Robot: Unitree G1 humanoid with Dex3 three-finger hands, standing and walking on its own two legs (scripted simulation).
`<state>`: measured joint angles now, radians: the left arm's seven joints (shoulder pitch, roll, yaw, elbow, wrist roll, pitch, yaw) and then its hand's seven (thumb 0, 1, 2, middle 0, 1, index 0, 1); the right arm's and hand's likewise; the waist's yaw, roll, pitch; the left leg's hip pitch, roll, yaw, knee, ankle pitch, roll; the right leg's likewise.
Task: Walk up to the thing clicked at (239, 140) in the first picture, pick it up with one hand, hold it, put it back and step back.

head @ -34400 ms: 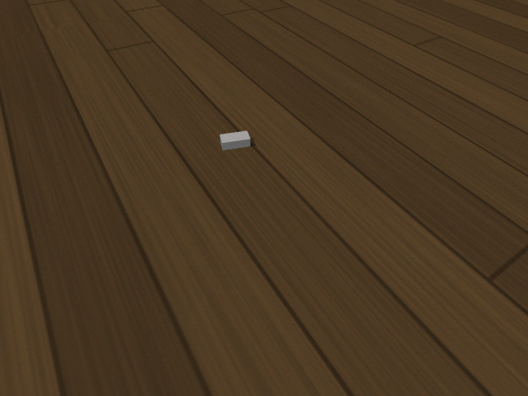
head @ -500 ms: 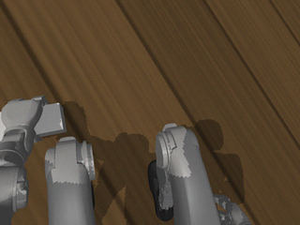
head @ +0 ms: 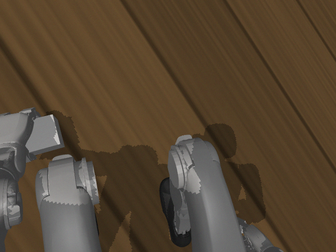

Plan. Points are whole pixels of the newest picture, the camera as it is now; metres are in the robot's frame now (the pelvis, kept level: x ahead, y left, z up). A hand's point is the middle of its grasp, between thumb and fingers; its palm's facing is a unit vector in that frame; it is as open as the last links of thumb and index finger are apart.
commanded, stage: rest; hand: left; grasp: from above
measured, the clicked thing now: (24, 140) +0.38 +0.28 -0.26
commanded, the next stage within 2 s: open in 0.38 s
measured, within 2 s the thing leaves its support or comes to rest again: rests again in 1.86 s
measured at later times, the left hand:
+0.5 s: hand (22, 142) +0.37 +0.27 -0.23, palm faces -0.46 -0.14 -0.88, open 11.0 cm
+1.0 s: hand (23, 139) +0.37 +0.27 -0.24, palm faces -0.44 -0.14 -0.89, open 13.2 cm
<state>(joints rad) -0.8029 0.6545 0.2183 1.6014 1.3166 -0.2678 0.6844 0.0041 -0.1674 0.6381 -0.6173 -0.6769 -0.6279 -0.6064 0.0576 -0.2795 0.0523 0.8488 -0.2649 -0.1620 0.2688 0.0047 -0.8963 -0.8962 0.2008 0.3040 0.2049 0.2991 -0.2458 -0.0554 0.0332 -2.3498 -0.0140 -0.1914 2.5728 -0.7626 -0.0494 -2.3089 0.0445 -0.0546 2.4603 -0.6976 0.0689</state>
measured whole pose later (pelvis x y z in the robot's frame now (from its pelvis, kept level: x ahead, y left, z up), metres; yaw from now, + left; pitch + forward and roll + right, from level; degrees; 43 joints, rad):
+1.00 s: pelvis -0.01 +0.01 +0.00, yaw -3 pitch +28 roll -12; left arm -0.85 0.72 0.13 1.75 1.29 -0.22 0.81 -0.01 -0.41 0.92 -0.26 -0.89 -0.25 -0.91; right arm 0.05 -0.33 0.12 0.88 -0.31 -0.30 0.39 0.01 -0.89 -0.90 0.20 0.30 0.20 0.30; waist -0.29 -0.08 0.07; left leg -2.34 -0.01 -0.23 2.59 -0.76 -0.02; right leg -2.25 0.06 -0.09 2.42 -0.68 0.07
